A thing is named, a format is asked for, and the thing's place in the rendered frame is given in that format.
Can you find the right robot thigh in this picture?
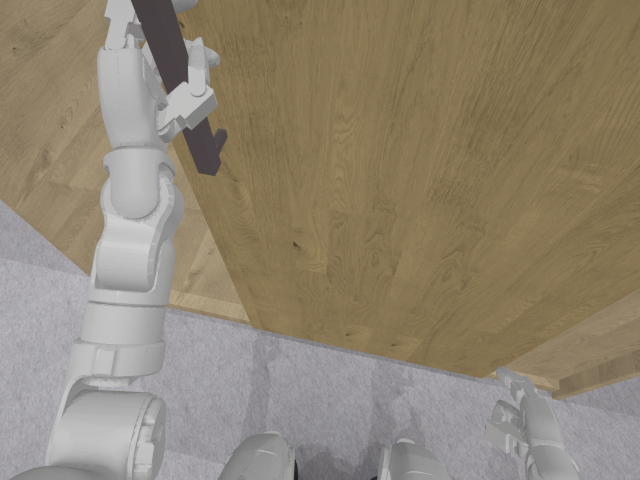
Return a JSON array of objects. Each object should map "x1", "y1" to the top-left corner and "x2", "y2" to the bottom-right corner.
[{"x1": 377, "y1": 442, "x2": 452, "y2": 480}]

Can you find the handle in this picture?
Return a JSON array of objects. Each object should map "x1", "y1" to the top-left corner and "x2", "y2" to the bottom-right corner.
[{"x1": 131, "y1": 0, "x2": 228, "y2": 176}]

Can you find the left robot thigh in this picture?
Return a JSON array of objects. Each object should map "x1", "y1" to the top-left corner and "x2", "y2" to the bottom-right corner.
[{"x1": 218, "y1": 433, "x2": 295, "y2": 480}]

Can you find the right robot forearm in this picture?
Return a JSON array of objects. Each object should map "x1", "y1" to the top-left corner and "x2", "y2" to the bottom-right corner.
[{"x1": 525, "y1": 445, "x2": 587, "y2": 480}]

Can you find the robot thigh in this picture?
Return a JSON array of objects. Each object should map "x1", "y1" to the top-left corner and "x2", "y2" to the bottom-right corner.
[
  {"x1": 377, "y1": 442, "x2": 452, "y2": 480},
  {"x1": 218, "y1": 433, "x2": 295, "y2": 480}
]

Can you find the robot left hand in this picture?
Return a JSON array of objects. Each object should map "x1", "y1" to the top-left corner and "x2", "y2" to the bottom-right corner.
[{"x1": 97, "y1": 0, "x2": 221, "y2": 155}]

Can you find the left robot forearm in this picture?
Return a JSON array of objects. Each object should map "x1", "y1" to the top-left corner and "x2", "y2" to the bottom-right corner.
[{"x1": 45, "y1": 146, "x2": 185, "y2": 466}]

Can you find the wardrobe door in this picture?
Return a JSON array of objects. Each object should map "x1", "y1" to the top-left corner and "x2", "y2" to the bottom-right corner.
[
  {"x1": 139, "y1": 0, "x2": 640, "y2": 378},
  {"x1": 503, "y1": 288, "x2": 640, "y2": 380}
]

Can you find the robot right hand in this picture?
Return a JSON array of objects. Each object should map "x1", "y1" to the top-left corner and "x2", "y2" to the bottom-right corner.
[{"x1": 486, "y1": 366, "x2": 565, "y2": 463}]

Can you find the left robot upper arm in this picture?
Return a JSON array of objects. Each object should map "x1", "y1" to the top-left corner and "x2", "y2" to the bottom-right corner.
[{"x1": 9, "y1": 389, "x2": 167, "y2": 480}]

